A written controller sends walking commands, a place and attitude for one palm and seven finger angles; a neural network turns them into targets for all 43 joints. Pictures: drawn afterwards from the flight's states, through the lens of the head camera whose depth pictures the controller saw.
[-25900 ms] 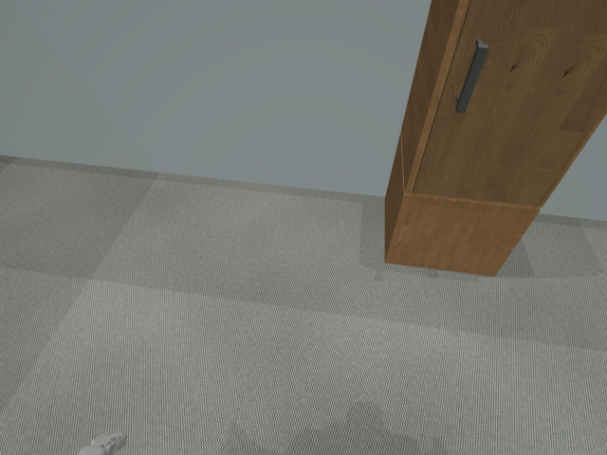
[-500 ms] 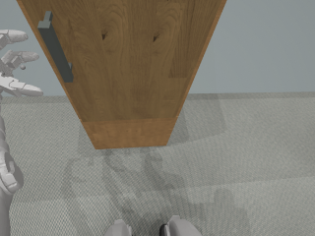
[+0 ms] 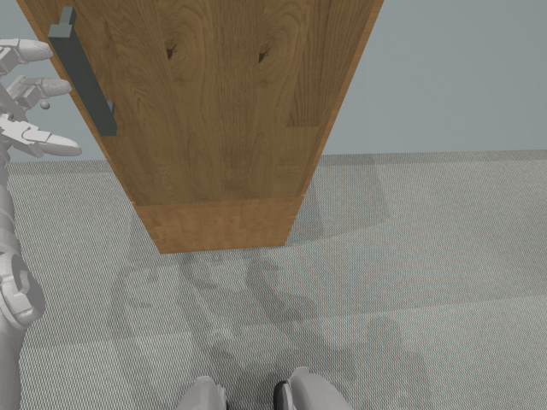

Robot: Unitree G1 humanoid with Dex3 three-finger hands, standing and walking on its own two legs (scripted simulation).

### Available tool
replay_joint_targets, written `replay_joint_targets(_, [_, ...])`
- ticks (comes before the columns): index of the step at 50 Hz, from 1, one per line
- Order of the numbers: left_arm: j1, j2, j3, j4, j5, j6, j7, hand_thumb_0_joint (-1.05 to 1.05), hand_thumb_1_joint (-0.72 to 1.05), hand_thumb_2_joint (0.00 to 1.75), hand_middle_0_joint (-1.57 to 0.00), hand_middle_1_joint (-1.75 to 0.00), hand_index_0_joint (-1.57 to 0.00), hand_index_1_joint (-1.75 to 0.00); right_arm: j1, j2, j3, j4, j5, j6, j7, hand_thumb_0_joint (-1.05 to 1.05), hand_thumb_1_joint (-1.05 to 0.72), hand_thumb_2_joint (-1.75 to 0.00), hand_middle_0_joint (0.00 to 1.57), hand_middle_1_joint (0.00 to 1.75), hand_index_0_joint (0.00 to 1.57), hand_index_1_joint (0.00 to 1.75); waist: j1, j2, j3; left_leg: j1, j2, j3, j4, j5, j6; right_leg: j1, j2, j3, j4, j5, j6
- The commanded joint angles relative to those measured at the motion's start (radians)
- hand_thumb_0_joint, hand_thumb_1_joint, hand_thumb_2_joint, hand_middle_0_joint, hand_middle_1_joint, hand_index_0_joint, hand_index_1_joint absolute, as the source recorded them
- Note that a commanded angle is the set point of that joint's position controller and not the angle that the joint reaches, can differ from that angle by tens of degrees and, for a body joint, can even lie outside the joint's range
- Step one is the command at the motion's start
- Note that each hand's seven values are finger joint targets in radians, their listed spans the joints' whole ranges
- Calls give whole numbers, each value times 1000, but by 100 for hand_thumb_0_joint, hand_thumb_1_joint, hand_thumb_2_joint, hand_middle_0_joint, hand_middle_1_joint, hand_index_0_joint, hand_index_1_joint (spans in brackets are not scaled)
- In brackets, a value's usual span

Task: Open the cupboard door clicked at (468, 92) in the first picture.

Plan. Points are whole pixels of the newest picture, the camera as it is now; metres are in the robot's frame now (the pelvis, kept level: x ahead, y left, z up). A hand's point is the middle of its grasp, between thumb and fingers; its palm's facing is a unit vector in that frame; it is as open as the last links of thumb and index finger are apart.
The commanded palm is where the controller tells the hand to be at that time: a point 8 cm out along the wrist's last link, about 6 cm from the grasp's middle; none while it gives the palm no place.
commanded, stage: slide the fingers in behind the handle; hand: left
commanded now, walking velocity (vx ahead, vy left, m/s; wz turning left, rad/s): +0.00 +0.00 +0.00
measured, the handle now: (90, 78) +0.54 +0.21 +0.11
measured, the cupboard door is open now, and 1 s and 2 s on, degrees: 1 1 1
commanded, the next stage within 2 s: move the hooked fingers beside the handle in 1.38 s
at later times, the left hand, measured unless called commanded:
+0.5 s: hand (52, 108) +0.50 +0.25 +0.11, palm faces +0.04 -1.00 +0.01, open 14.3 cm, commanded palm +0.48 +0.27 +0.11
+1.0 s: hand (60, 112) +0.49 +0.24 +0.11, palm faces +0.10 -1.00 -0.01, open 14.8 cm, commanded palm +0.48 +0.23 +0.11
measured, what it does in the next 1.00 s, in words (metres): stands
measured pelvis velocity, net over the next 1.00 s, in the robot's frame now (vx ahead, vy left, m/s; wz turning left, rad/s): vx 0.01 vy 0.00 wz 0.07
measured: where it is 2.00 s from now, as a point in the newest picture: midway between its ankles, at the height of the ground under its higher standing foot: outside the picture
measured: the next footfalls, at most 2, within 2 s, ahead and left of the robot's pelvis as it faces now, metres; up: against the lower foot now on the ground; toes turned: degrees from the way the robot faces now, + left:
none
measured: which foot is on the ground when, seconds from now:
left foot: down 0.00-1.00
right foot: down 0.00-1.00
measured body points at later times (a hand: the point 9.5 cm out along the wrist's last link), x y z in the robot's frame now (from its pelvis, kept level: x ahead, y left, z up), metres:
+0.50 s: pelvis +0.01 +0.00 +0.00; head +0.12 +0.03 +0.44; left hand +0.49 +0.30 +0.11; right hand +0.02 -0.27 -0.10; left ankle -0.01 +0.08 -0.69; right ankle +0.01 -0.12 -0.69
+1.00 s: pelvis +0.01 +0.00 +0.00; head +0.12 +0.03 +0.44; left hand +0.48 +0.29 +0.11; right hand +0.04 -0.26 -0.11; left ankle -0.01 +0.08 -0.69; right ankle +0.01 -0.12 -0.69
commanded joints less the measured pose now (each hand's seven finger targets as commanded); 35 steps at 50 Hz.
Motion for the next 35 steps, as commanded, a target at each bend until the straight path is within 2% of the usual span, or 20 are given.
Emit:
replay_joint_targets(1, [-436, 263, 13, -245, -32, -75, 13, 0, -50, 30, -30, -120, -30, -120, 162, -193, -74, -46, -7, -14, -8, 0, -90, -90, 20, 30, 20, 30, 2, 184, -465, 407, 10, -77, -100, 497, -30, 144, 18, 7, -63, 306, -14])
replay_joint_targets(2, [-396, 278, 31, -229, -31, -73, 15, 0, -50, 30, -30, -120, -30, -120, 166, -195, -75, -46, -7, -13, -7, 0, -90, -90, 20, 30, 20, 30, 15, 169, -471, 399, 10, -79, -100, 498, -31, 153, 19, 5, -61, 303, -16])
replay_joint_targets(4, [-409, 262, 15, -225, -32, -68, 19, 0, -50, 30, -30, -120, -30, -120, 162, -193, -74, -46, -5, -11, -7, 0, -90, -90, 20, 30, 20, 30, 2, 148, -448, 376, 9, -72, -104, 465, -26, 159, 17, 10, -67, 298, -13])
replay_joint_targets(6, [-410, 257, 19, -256, -33, -78, 23, 0, -50, 30, -30, -120, -30, -120, 165, -191, -78, -46, -6, -15, -5, 0, -90, -90, 20, 30, 20, 30, 11, 172, -488, 411, 9, -74, -102, 503, -29, 167, 19, 10, -63, 319, -14])
replay_joint_targets(7, [-397, 227, -4, -254, -32, -76, 23, 0, -50, 30, -30, -120, -30, -120, 161, -188, -77, -46, -5, -15, -4, 0, -90, -90, 20, 30, 20, 30, 10, 192, -473, 422, 10, -75, -103, 511, -33, 148, 18, 6, -64, 312, -16])
replay_joint_targets(8, [-408, 206, -16, -260, -35, -75, 23, 0, -50, 30, -30, -120, -30, -120, 162, -187, -78, -40, -7, -16, -3, 0, -90, -90, 20, 30, 20, 30, 3, 178, -471, 421, 11, -76, -101, 507, -32, 146, 18, 5, -65, 311, -15])
replay_joint_targets(10, [-399, 221, 3, -281, -39, -82, 30, 0, -50, 30, -30, -120, -30, -120, 169, -189, -81, -40, -9, -15, -1, 0, -90, -90, 20, 30, 20, 30, 12, 176, -482, 443, 12, -83, -102, 547, -34, 152, 20, 1, -62, 322, -19])
replay_joint_targets(11, [-392, 194, -16, -290, -41, -81, 30, 0, -50, 30, -30, -120, -30, -120, 164, -186, -83, -38, -7, -15, 1, 0, -90, -90, 20, 30, 20, 30, 12, 212, -495, 472, 14, -81, -102, 572, -39, 138, 20, 3, -66, 327, -17])
replay_joint_targets(12, [-400, 169, -31, -303, -44, -83, 31, 0, -50, 30, -30, -120, -30, -120, 165, -184, -86, -34, -8, -16, 2, 0, -90, -90, 20, 30, 20, 30, 5, 184, -499, 482, 17, -85, -99, 583, -40, 138, 21, 0, -66, 333, -16])
replay_joint_targets(13, [-386, 158, -37, -301, -45, -80, 32, 0, -50, 30, -30, -120, -30, -120, 159, -183, -86, -33, -7, -16, 4, 0, -90, -90, 20, 30, 20, 30, 11, 208, -485, 480, 16, -82, -99, 579, -41, 127, 20, 0, -67, 325, -17])
replay_joint_targets(15, [-420, 96, -80, -291, -52, -79, 38, 0, -50, 30, -30, -120, -30, -120, 157, -179, -85, -25, -8, -20, 5, 0, -90, -90, 20, 30, 20, 30, -12, 185, -435, 473, 15, -88, -102, 554, -37, 99, 21, -4, -74, 304, -18])
replay_joint_targets(16, [-425, 131, -59, -272, -45, -77, 46, 0, -50, 30, -30, -120, -30, -120, 159, -185, -86, -17, -8, -18, 4, 0, -90, -90, 20, 30, 20, 30, -9, 155, -422, 458, 17, -95, -108, 528, -39, 100, 21, -6, -73, 290, -17])
replay_joint_targets(17, [-436, 99, -85, -277, -46, -75, 48, 0, -50, 30, -30, -120, -30, -120, 155, -183, -86, -18, -7, -20, 4, 0, -90, -90, 20, 30, 20, 30, -18, 175, -427, 462, 14, -90, -109, 518, -37, 98, 20, -3, -74, 291, -17])
replay_joint_targets(21, [-439, 82, -93, -268, -43, -81, 55, 0, -50, 30, -30, -120, -30, -120, 154, -181, -86, -8, -10, -27, 5, 0, -90, -90, 20, 30, 20, 30, -14, 175, -442, 465, 10, -92, -106, 519, -38, 103, 15, -2, -71, 294, -20])
replay_joint_targets(25, [-461, 46, -119, -270, -45, -84, 56, 0, -50, 30, -30, -120, -30, -120, 153, -178, -86, -5, -12, -34, 7, 0, -90, -90, 20, 30, 20, 30, -25, 160, -443, 457, 6, -91, -98, 523, -33, 110, 14, -1, -67, 307, -21])
replay_joint_targets(26, [-449, 59, -109, -271, -42, -84, 56, 0, -50, 30, -30, -120, -30, -120, 151, -179, -89, -3, -11, -32, 7, 0, -90, -90, 20, 30, 20, 30, -14, 169, -460, 471, 9, -94, -98, 536, -39, 105, 14, -1, -65, 307, -21])
replay_joint_targets(29, [-446, 6, -143, -292, -46, -84, 60, 0, -50, 30, -30, -120, -30, -120, 145, -175, -91, -3, -12, -36, 12, 0, -90, -90, 20, 30, 20, 30, -13, 175, -465, 504, 13, -106, -98, 568, -47, 87, 15, -10, -64, 298, -22])
replay_joint_targets(30, [-455, -29, -168, -296, -50, -85, 61, 0, -50, 30, -30, -120, -30, -120, 145, -171, -90, -3, -13, -37, 13, 0, -90, -90, 20, 30, 20, 30, -25, 183, -462, 512, 12, -104, -92, 587, -44, 75, 15, -8, -64, 303, -22])
replay_joint_targets(33, [-486, -47, -183, -299, -49, -79, 75, 0, -50, 30, -30, -120, -30, -120, 144, -174, -95, 11, -13, -39, 16, 0, -90, -90, 20, 30, 20, 30, -32, 170, -442, 516, 16, -115, -100, 553, -51, 53, 16, -14, -69, 274, -21])
replay_joint_targets(35, [-492, -97, -217, -331, -51, -83, 82, 0, -50, 30, -30, -120, -30, -120, 142, -166, -96, 8, -16, -44, 19, 0, -90, -90, 20, 30, 20, 30, -30, 198, -468, 546, 13, -119, -96, 597, -53, 55, 16, -17, -64, 284, -25])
